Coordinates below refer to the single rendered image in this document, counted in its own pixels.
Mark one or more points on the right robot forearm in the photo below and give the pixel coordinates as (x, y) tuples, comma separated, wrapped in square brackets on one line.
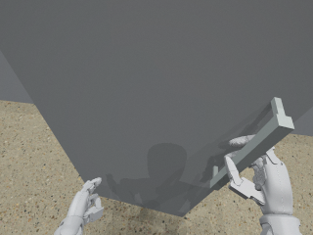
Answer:
[(279, 224)]

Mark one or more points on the handle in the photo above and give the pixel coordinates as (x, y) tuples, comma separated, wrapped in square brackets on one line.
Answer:
[(277, 128)]

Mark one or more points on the left robot hand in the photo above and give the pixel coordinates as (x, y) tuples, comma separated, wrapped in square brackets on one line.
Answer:
[(82, 202)]

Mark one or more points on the left robot forearm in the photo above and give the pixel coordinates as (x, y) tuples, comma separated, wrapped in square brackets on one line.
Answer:
[(71, 225)]

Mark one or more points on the fridge door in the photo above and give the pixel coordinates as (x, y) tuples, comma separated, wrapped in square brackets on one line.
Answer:
[(147, 94)]

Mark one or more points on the right robot hand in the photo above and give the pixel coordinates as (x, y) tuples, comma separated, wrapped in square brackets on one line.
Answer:
[(270, 174)]

